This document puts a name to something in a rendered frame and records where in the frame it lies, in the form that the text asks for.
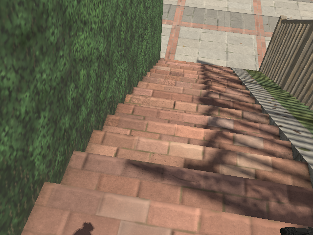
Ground stairs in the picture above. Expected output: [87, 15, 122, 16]
[60, 58, 313, 227]

